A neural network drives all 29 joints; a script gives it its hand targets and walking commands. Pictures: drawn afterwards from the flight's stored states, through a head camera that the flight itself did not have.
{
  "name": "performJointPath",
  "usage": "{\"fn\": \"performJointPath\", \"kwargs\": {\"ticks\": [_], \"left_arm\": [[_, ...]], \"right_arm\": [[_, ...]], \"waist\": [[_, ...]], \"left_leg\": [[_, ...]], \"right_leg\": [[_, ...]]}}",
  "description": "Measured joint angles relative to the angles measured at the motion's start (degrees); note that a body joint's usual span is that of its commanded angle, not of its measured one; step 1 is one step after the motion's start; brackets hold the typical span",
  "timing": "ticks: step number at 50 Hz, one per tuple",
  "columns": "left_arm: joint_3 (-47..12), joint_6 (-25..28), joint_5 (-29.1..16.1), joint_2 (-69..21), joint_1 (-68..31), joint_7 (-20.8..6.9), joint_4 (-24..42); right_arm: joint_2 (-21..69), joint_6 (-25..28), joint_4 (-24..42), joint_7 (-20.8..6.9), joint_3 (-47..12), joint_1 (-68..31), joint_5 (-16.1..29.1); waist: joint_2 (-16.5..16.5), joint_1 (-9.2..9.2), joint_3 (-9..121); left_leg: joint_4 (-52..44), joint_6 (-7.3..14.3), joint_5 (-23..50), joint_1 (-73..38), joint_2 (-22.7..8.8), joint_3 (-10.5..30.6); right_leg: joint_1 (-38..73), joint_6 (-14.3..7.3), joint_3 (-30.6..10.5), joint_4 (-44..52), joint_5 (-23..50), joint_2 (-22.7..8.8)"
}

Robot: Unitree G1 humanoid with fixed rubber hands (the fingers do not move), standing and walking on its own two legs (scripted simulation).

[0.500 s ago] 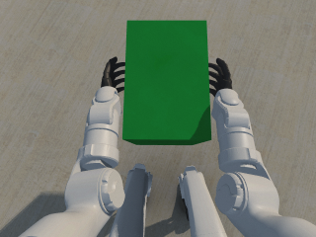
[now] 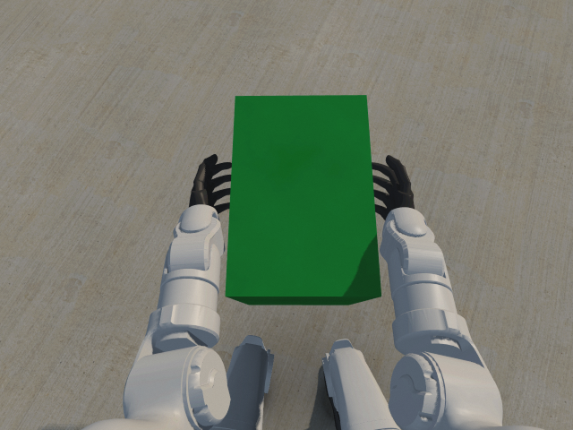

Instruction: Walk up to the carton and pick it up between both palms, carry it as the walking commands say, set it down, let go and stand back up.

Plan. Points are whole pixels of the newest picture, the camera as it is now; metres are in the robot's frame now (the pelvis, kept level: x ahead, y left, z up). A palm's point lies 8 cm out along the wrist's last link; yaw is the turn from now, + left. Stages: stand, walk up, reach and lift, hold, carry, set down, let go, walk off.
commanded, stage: reach and lift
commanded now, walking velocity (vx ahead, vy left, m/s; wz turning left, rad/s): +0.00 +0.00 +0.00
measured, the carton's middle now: (299, 214) +0.42 +0.00 -0.12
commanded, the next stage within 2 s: none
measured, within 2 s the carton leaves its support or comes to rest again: neither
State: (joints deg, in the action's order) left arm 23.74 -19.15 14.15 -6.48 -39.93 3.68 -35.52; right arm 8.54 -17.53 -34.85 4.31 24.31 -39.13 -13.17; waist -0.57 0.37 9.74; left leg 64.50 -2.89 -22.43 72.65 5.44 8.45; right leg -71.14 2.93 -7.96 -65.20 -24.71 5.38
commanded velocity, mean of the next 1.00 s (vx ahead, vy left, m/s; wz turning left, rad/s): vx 0.00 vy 0.00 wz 0.00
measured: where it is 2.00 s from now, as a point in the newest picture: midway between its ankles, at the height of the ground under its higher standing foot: (294, 406)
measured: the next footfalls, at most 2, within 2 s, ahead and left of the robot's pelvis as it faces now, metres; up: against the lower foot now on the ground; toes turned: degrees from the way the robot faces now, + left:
none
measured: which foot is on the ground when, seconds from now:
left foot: down 0.00-1.00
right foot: down 0.00-1.00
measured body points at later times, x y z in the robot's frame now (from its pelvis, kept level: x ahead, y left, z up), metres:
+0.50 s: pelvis +0.01 +0.00 +0.06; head +0.14 +0.00 +0.49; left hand +0.39 +0.14 +0.02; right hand +0.39 -0.14 +0.02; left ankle +0.06 +0.13 -0.63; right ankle +0.05 -0.14 -0.63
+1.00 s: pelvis +0.03 +0.00 +0.10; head +0.08 +0.01 +0.54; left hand +0.37 +0.14 +0.09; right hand +0.37 -0.14 +0.09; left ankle +0.06 +0.13 -0.63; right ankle +0.05 -0.14 -0.63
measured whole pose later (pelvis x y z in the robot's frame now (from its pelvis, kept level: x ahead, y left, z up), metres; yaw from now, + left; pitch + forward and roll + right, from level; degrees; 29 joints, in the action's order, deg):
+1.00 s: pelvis +0.03 +0.00 +0.10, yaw +0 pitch +9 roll +0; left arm 20.1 -27.3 17.9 -11.2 -24.0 2.5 -26.2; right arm 11.6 -25.5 -27.1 1.5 20.3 -24.0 -17.4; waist -0.8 -0.4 3.3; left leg 30.9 -1.5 -11.9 27.5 3.1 8.4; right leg -26.6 1.7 -9.4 -31.9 -13.9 2.7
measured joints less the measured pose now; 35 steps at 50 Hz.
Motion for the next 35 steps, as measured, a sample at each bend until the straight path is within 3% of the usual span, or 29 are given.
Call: {"fn": "performJointPath", "kwargs": {"ticks": [35], "left_arm": [[-1.45, -3.67, 3.47, -3.76, 11.41, -1.74, 6.30]], "right_arm": [[3.42, -3.36, 5.72, -2.27, -1.43, 11.31, -4.19]], "waist": [[-0.42, -0.63, -4.59]], "left_leg": [[-24.27, 0.95, 7.85, -30.22, -1.75, -0.02]], "right_leg": [[29.69, -0.88, -1.36, 23.86, 8.08, -1.72]]}}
